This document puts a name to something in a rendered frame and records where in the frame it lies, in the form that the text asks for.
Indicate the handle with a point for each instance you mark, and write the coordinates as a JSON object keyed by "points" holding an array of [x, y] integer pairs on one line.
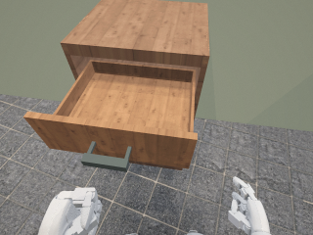
{"points": [[106, 162]]}

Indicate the drawer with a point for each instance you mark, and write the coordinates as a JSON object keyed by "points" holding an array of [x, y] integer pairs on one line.
{"points": [[118, 105]]}

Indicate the right robot hand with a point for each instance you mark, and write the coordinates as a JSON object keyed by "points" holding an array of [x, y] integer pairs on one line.
{"points": [[251, 216]]}

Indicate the cabinet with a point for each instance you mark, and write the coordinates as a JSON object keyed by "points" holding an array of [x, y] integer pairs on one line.
{"points": [[159, 33]]}

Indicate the left robot hand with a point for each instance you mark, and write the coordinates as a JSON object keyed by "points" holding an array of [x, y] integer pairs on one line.
{"points": [[79, 208]]}

